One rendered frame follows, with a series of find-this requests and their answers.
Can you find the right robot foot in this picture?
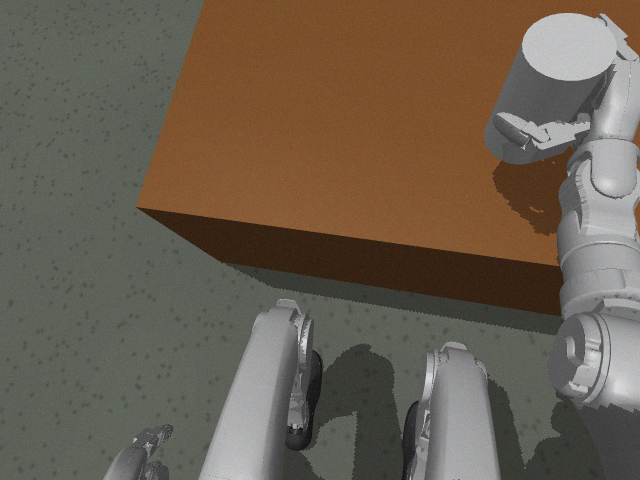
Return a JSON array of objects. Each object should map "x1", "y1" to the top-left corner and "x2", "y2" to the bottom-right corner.
[{"x1": 402, "y1": 400, "x2": 419, "y2": 480}]

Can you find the right robot hand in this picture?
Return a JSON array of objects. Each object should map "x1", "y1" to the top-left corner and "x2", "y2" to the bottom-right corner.
[{"x1": 493, "y1": 13, "x2": 640, "y2": 163}]

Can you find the left robot foot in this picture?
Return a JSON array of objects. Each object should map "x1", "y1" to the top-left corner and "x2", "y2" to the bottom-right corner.
[{"x1": 285, "y1": 350, "x2": 322, "y2": 451}]

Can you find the can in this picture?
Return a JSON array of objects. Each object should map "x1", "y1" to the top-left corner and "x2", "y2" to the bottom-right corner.
[{"x1": 484, "y1": 13, "x2": 617, "y2": 164}]

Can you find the right robot arm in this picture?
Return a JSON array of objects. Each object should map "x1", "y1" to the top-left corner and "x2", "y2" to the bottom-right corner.
[{"x1": 547, "y1": 138, "x2": 640, "y2": 480}]

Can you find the left robot hand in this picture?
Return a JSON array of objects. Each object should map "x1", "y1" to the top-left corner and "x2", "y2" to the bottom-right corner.
[{"x1": 103, "y1": 424, "x2": 173, "y2": 480}]

